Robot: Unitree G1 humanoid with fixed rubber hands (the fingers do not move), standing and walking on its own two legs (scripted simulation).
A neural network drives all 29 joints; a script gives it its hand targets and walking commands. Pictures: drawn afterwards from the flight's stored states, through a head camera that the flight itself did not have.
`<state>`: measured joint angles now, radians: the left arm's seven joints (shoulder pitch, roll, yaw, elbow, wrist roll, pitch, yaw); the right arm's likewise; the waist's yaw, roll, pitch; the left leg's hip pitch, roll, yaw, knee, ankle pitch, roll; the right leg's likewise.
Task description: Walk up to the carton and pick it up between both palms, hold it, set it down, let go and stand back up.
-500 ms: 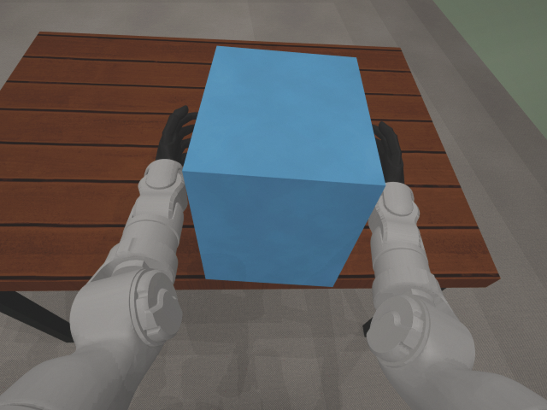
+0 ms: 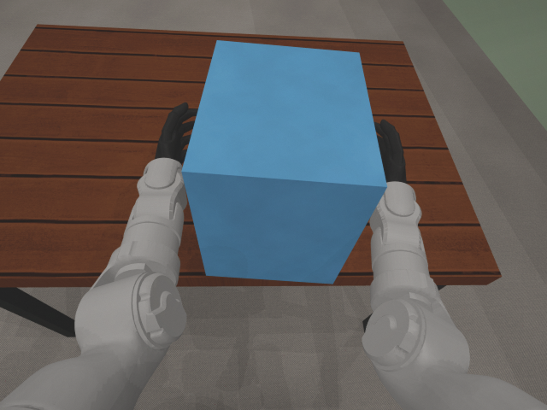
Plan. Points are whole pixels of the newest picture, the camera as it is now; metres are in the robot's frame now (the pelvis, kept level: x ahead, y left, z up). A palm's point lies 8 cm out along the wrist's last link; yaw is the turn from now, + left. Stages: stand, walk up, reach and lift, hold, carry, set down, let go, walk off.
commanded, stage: set down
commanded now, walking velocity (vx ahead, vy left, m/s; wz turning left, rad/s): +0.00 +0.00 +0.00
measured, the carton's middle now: (278, 169) +0.47 -0.05 +0.02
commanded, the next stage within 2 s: none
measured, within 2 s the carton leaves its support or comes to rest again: neither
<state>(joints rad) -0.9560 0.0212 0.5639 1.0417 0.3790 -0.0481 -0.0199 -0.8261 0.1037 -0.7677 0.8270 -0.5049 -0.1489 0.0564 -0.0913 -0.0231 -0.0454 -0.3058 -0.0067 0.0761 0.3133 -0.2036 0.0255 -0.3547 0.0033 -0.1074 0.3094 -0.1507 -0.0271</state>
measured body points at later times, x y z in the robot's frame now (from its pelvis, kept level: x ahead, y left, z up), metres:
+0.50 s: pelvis +0.00 +0.00 +0.00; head +0.08 +0.01 +0.44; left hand +0.47 +0.12 +0.07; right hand +0.42 -0.21 +0.08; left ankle -0.04 +0.10 -0.75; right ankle -0.01 -0.09 -0.75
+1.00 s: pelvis -0.01 +0.00 -0.02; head +0.08 +0.01 +0.42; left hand +0.49 +0.11 +0.06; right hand +0.43 -0.21 +0.05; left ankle -0.04 +0.10 -0.75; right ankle -0.01 -0.09 -0.75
